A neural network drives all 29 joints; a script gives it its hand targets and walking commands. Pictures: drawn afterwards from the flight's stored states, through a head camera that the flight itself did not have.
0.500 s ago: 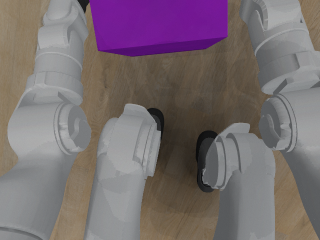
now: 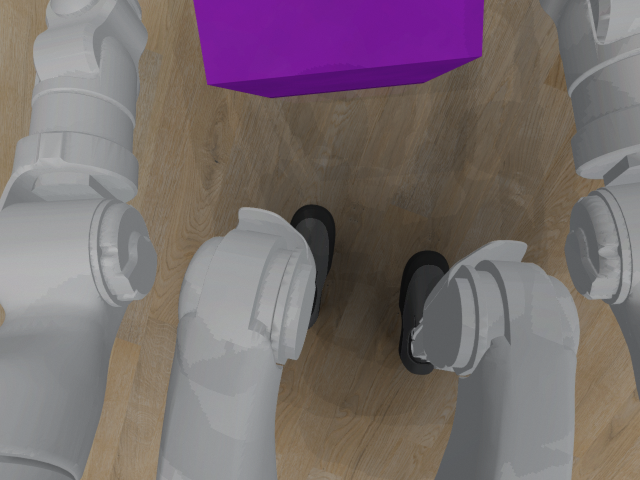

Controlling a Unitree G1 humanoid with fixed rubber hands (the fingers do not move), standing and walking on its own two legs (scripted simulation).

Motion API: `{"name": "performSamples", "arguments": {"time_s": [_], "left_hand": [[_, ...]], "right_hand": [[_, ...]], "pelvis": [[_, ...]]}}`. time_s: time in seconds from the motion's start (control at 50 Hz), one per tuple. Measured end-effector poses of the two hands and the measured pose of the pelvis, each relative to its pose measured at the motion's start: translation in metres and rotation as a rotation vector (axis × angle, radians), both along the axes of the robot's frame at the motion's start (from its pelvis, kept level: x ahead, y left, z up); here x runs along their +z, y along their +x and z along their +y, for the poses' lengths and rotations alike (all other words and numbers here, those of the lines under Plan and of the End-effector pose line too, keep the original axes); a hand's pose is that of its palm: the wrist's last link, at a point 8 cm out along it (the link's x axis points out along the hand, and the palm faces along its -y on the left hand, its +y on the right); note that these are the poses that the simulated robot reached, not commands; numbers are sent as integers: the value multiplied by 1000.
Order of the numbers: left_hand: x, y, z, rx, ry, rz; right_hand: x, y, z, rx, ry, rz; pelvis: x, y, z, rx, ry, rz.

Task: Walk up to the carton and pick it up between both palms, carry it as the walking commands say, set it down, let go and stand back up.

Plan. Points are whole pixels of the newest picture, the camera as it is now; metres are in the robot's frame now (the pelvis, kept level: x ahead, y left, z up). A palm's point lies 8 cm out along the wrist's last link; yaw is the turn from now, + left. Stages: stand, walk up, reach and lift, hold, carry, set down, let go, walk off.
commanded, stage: set down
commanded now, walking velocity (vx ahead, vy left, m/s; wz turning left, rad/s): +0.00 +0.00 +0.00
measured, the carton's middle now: out of the picture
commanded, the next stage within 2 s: let go in 1.26 s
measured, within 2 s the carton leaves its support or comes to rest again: neither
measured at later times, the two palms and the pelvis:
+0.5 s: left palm out of the picture +0.52 +0.29 -0.04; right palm out of the picture +0.60 -0.08 -0.03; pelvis +0.00 +0.00 +0.09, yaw +0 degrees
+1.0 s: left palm out of the picture +0.52 +0.30 +0.11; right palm out of the picture +0.61 -0.08 +0.12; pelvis +0.00 +0.00 +0.23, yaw +2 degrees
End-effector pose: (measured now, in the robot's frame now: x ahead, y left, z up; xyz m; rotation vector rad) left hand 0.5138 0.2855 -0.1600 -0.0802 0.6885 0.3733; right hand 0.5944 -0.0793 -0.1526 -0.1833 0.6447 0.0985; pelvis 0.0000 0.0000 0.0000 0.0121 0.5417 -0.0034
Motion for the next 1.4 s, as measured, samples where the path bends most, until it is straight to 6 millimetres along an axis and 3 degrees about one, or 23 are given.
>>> {"name": "performSamples", "arguments": {"time_s": [0.16,0.34,0.54,0.68,0.86,1.08,1.24,1.4], "left_hand": [[30,2,1,-9,-11,-13],[84,4,17,0,26,-32],[131,8,6,-24,-8,-43],[185,10,12,-31,14,-52],[234,0,19,-20,-10,-26],[297,4,20,-46,4,-39],[333,6,14,-55,9,-35],[336,0,4,-93,41,-1]], "right_hand": [[30,1,10,0,-5,43],[83,13,6,-32,-14,6],[129,8,-1,-11,-17,24],[183,17,-5,-34,-9,-17],[228,12,0,0,-7,47],[303,20,1,-10,-3,2],[333,18,-9,-17,-8,31],[336,7,-12,-12,-37,33]], "pelvis": [[22,-2,-1,9,-22,-12],[54,0,-1,22,-42,-30],[102,-1,-4,21,-43,-16],[139,-1,-5,31,-42,-17],[195,3,-7,36,-27,-24],[249,6,-2,50,-41,-54],[287,12,2,42,-39,-76],[304,25,3,34,-37,-34]]}}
